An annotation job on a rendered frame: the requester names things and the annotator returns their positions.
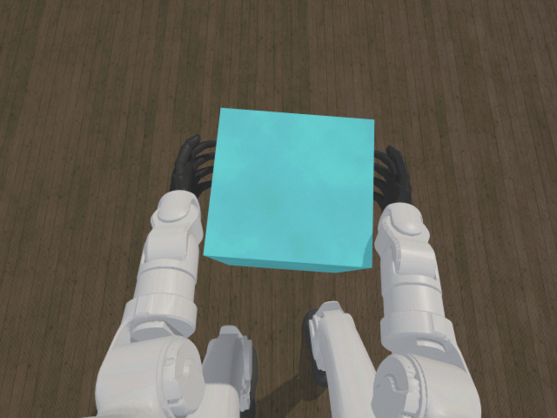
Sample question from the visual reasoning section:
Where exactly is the right robot thigh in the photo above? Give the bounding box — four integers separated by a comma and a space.
309, 310, 376, 418

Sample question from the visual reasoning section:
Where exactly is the robot right forearm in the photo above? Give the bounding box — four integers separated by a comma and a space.
374, 203, 481, 409

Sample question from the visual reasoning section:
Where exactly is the right robot upper arm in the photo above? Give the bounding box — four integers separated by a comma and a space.
371, 352, 481, 418

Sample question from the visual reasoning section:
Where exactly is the robot left forearm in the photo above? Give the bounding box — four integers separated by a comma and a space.
95, 190, 204, 405

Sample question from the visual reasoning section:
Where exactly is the robot right hand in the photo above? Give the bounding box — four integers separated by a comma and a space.
373, 145, 413, 212

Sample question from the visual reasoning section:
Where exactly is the robot left hand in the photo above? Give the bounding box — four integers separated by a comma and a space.
169, 134, 217, 198

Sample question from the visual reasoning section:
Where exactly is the carton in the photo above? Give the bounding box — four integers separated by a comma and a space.
204, 108, 374, 273

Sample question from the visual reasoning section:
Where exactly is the left robot thigh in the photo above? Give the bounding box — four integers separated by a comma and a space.
185, 334, 252, 418

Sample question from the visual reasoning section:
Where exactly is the robot thigh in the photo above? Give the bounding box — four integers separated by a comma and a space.
185, 334, 252, 418
309, 310, 376, 418

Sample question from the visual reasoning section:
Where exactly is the left robot upper arm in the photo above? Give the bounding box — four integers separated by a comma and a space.
84, 335, 205, 418

